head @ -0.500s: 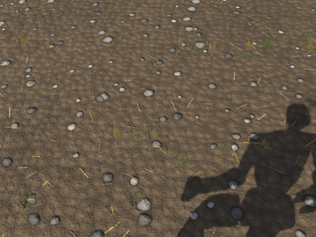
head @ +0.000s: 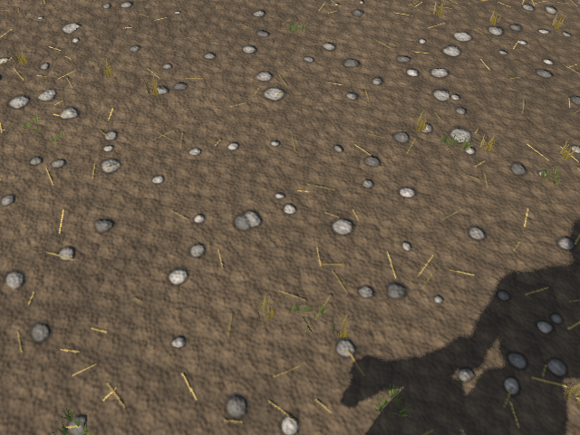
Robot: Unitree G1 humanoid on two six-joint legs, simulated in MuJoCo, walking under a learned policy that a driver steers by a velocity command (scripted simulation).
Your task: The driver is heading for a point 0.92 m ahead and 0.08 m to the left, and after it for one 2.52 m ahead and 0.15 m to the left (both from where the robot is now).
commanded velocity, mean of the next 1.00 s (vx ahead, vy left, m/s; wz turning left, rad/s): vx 0.13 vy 0.00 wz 0.30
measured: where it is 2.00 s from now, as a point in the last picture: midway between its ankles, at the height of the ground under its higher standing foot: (254, 376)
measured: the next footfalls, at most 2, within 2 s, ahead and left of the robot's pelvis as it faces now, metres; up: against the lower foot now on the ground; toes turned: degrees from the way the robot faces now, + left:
right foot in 0.34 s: +0.34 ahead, -0.10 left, +0.00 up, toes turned +17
left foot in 0.68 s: +0.21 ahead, +0.13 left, +0.00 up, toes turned +14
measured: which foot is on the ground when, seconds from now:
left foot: down 0.00-0.34, up 0.36-0.66, down 0.68-1.00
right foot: up 0.00-0.32, down 0.34-1.00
